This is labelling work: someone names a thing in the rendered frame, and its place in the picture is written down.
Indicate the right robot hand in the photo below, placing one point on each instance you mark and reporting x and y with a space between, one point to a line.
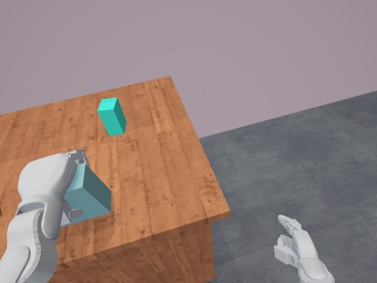
290 251

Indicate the left robot forearm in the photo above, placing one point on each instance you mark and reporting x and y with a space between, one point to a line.
31 254

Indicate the sponge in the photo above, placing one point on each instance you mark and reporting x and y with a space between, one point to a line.
88 193

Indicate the table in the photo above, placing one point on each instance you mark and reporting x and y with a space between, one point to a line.
164 194

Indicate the right robot forearm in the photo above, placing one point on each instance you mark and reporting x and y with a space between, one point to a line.
313 270

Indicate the left robot hand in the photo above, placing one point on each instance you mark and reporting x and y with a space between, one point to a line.
51 176

